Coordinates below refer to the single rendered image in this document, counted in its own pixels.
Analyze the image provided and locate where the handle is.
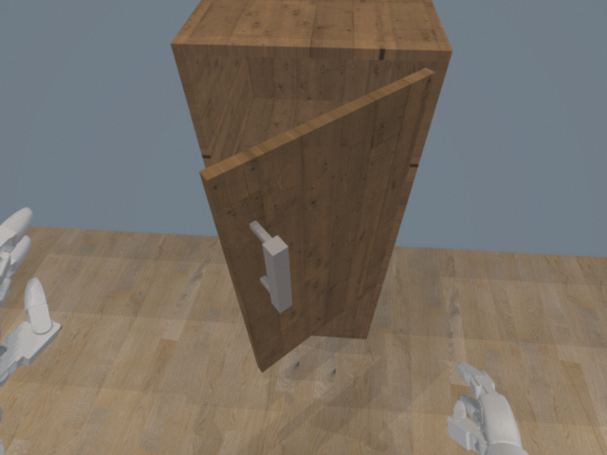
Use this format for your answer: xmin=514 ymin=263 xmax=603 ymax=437
xmin=249 ymin=220 xmax=292 ymax=314

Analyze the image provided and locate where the robot right hand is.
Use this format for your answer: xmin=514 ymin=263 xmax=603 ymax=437
xmin=447 ymin=361 xmax=523 ymax=455

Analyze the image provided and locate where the cupboard door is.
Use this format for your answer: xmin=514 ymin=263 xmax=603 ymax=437
xmin=199 ymin=68 xmax=435 ymax=372

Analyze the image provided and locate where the robot left hand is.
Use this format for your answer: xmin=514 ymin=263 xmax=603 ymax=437
xmin=0 ymin=208 xmax=60 ymax=387

